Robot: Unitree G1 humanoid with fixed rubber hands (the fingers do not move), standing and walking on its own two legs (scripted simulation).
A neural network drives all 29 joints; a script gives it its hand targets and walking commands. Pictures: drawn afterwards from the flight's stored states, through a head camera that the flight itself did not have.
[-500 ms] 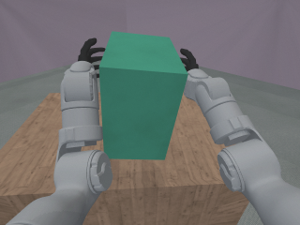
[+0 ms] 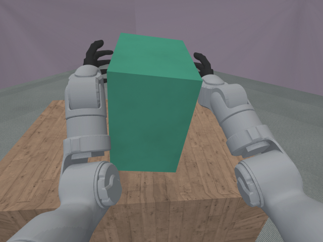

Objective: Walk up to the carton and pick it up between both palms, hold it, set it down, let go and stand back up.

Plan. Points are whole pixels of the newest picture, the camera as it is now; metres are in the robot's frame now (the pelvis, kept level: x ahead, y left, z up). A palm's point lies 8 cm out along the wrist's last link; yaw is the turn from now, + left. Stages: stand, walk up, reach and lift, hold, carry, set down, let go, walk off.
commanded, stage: hold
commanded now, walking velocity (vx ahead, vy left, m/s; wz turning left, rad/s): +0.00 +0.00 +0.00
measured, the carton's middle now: (148, 102) +0.38 +0.02 +0.24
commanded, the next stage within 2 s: none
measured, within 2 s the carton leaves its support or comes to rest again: neither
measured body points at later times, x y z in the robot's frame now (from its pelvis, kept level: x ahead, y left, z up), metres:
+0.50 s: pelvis +0.00 +0.00 +0.00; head -0.10 +0.02 +0.44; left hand +0.37 +0.14 +0.33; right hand +0.38 -0.11 +0.30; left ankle +0.02 +0.15 -0.75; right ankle -0.01 -0.12 -0.75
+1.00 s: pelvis +0.00 +0.00 +0.00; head -0.09 +0.02 +0.44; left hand +0.38 +0.14 +0.32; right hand +0.38 -0.11 +0.30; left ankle +0.02 +0.15 -0.75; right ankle -0.01 -0.12 -0.75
